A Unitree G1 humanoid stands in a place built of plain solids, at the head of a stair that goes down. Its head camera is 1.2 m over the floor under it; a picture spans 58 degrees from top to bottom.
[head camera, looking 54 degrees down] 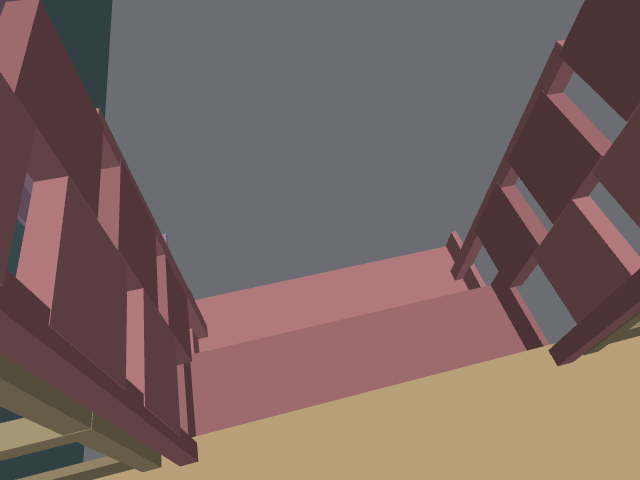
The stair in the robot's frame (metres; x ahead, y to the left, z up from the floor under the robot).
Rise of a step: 0.17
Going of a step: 0.30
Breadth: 1.12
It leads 14 degrees to the left of straight ahead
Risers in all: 3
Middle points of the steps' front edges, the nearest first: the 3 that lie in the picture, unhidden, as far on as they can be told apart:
0.37 -0.17 0.00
0.66 -0.10 -0.17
0.95 -0.02 -0.33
